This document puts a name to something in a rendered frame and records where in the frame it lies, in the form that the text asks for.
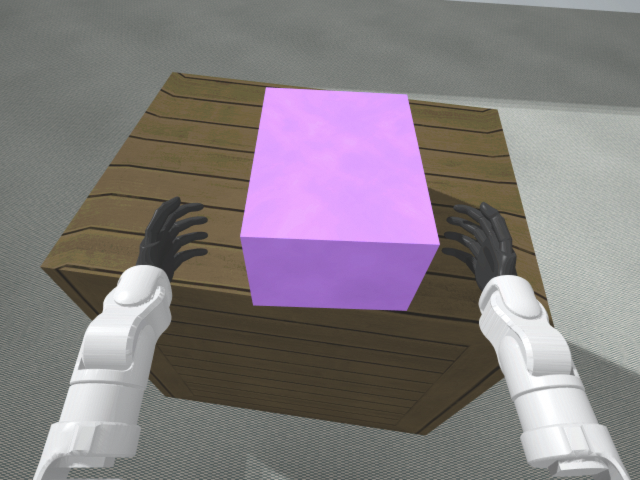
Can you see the pedestal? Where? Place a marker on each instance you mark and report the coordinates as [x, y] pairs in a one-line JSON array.
[[406, 371]]

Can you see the robot left hand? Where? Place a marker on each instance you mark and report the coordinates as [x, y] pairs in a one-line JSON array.
[[160, 244]]

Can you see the carton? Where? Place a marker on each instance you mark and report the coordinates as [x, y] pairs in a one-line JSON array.
[[338, 213]]

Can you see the right robot forearm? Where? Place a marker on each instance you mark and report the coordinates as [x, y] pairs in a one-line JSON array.
[[560, 429]]

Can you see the left robot forearm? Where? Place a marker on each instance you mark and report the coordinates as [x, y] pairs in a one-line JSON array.
[[99, 419]]

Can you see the robot right hand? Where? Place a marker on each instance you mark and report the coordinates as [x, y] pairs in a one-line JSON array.
[[494, 255]]

